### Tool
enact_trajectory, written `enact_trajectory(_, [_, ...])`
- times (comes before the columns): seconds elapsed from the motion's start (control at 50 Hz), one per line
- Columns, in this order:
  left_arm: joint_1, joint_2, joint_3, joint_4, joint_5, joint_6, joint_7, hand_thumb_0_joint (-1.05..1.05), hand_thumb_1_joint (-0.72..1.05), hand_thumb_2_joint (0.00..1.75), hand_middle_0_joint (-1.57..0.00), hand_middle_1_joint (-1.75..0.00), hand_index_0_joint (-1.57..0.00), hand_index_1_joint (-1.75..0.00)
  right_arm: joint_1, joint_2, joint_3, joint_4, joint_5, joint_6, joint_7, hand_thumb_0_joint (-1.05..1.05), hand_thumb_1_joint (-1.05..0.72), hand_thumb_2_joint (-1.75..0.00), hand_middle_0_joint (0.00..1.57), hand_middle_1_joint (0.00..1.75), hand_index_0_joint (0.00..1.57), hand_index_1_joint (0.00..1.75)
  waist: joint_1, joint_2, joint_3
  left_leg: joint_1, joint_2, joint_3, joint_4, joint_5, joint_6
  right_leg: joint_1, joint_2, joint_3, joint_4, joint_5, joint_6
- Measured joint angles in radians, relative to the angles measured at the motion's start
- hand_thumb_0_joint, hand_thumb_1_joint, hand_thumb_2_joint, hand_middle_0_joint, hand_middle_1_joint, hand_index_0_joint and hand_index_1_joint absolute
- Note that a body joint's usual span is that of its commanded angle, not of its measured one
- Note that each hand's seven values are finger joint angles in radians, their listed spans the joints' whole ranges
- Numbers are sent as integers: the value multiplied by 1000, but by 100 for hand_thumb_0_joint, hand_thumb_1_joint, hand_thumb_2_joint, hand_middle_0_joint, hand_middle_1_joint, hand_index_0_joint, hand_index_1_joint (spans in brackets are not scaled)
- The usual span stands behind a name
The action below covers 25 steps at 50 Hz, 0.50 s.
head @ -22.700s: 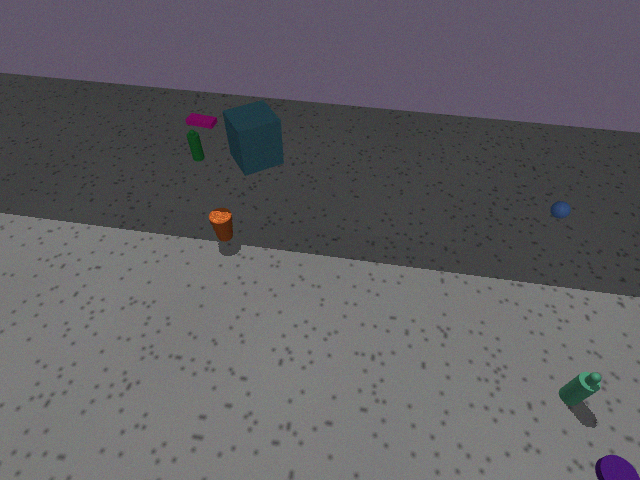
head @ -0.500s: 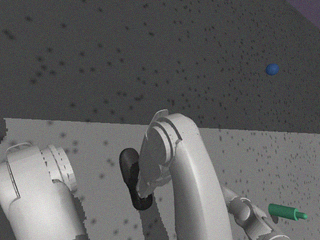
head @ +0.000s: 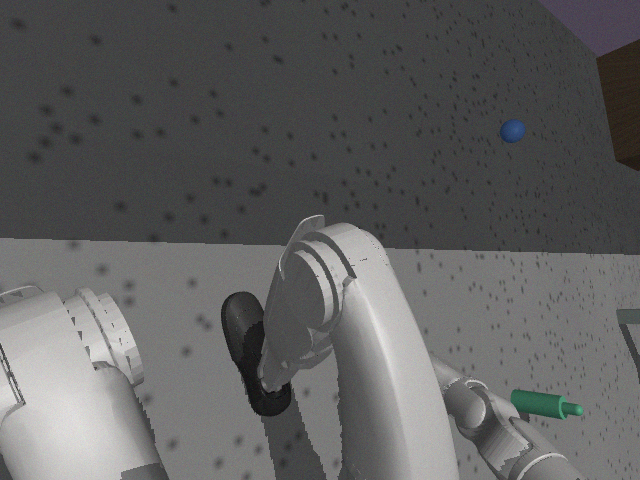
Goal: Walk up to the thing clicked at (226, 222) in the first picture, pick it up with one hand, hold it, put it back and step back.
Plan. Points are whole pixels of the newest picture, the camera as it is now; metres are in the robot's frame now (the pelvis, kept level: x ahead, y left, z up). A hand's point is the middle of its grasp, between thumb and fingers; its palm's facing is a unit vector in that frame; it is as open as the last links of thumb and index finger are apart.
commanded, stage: lower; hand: left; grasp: from the side
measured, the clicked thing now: out of the picture +0.45 +0.29 -0.22
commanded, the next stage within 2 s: loosen in 0.02 s
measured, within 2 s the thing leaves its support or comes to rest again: rests again in 0.64 s
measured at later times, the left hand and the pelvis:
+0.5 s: hand out of the picture +0.45 +0.30 -0.19, palm faces +0.46 -0.89 +0.01, open 13.4 cm; pelvis +0.00 +0.00 +0.00, yaw -1 degrees
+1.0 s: hand out of the picture +0.45 +0.35 -0.14, palm faces +0.50 -0.87 +0.00, open 17.6 cm; pelvis +0.00 +0.00 +0.00, yaw +0 degrees
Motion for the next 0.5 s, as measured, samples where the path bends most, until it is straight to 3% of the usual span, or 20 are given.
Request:
enact_trajectory(0.26, [5,19,-4,17,-8,-24,4,-2,-52,100,-71,-93,-67,-94,-2,-6,21,-8,-10,2,-3,0,-93,-91,21,30,20,30,2,-14,11,11,3,-14,6,-2,2,15,6,-11,-7,6,-3])
enact_trajectory(0.38, [4,18,-4,15,-19,-38,-2,-2,-44,76,-72,-79,-70,-79,-3,-10,24,-9,-10,-2,-4,0,-93,-90,21,30,20,30,3,-15,12,13,5,-14,6,-1,5,19,8,-12,-9,8,-2])
enact_trajectory(0.5, [-11,27,-14,21,-23,-44,-10,-2,-49,46,-61,-57,-60,-57,-5,-9,26,-13,-7,0,-5,0,-94,-91,21,30,20,30,-1,-14,6,13,6,-15,6,-3,7,20,9,-13,-12,7,-4])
